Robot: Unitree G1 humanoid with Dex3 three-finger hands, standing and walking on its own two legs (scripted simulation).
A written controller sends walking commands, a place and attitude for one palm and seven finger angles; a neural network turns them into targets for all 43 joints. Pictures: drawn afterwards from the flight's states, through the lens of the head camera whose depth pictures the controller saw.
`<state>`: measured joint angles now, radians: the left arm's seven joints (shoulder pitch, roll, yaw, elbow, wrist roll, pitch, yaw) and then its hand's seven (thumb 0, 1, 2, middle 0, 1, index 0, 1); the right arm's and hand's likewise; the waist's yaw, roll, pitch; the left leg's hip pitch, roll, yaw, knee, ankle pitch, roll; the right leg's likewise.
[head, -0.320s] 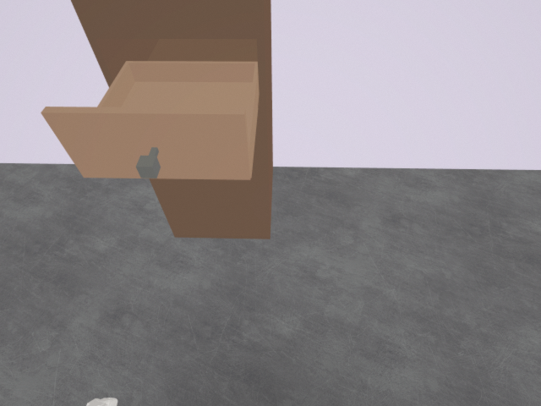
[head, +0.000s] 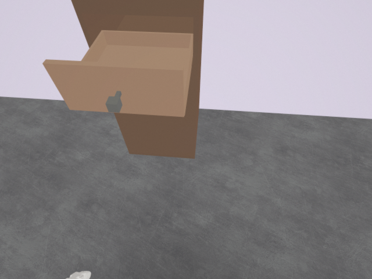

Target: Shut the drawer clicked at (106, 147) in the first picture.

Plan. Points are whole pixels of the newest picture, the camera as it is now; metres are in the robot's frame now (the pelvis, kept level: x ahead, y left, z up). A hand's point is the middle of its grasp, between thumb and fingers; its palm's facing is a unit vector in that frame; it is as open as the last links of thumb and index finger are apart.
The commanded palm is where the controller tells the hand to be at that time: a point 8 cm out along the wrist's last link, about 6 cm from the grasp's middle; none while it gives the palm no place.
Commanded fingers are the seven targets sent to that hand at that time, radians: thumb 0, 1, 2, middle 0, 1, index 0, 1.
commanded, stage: turn or walk to find it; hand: left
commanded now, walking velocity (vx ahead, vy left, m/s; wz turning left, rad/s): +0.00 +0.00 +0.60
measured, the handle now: (115, 100) +0.57 +0.23 +0.02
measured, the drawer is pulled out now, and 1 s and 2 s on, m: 0.30 0.30 0.30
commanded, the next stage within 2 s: stand and wait in 0.20 s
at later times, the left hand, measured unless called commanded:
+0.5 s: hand out of the picture -0.01 +0.22 -0.17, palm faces +0.21 -0.93 -0.29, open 7.4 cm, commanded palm none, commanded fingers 0.00 0.90 0.90 -0.20 -0.30 -0.20 -0.30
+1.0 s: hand out of the picture +0.01 +0.17 -0.17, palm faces +0.21 -0.95 -0.22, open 7.4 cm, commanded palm none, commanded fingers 0.00 0.90 0.90 -0.20 -0.30 -0.20 -0.30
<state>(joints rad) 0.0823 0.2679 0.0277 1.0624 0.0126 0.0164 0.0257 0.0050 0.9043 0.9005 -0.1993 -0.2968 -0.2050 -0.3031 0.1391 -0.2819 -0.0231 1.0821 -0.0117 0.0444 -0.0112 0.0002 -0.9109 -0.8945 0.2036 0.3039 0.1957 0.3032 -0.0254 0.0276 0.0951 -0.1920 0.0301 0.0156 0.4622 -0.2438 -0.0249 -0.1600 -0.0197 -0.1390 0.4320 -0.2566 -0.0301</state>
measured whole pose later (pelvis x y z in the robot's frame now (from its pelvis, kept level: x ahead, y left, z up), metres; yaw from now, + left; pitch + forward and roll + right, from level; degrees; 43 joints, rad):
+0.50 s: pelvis -0.01 +0.00 -0.01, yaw +12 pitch +1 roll +1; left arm 0.20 0.25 0.05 0.99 0.02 0.02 0.02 0.01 0.91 0.90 -0.20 -0.30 -0.20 -0.30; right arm 0.22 -0.17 -0.05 1.02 -0.02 0.03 -0.03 0.00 -0.91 -0.89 0.21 0.30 0.20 0.30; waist 0.01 -0.02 0.09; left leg -0.33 -0.02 -0.04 0.50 -0.19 -0.02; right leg -0.25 -0.04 0.02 0.52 -0.30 0.01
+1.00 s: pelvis +0.00 -0.02 +0.00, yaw +12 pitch -1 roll +0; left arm 0.17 0.19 0.02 1.10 0.01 0.00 0.02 0.01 0.91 0.90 -0.20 -0.30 -0.20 -0.30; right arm 0.17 -0.18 -0.02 1.11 -0.01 0.01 -0.03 0.00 -0.91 -0.89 0.20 0.30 0.20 0.30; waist -0.01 0.01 0.07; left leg -0.18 0.04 -0.03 0.40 -0.21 -0.04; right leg -0.13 0.02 -0.01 0.40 -0.25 -0.02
